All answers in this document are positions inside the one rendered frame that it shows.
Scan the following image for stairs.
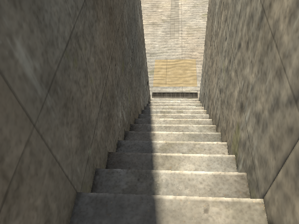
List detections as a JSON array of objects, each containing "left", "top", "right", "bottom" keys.
[{"left": 91, "top": 98, "right": 250, "bottom": 199}]

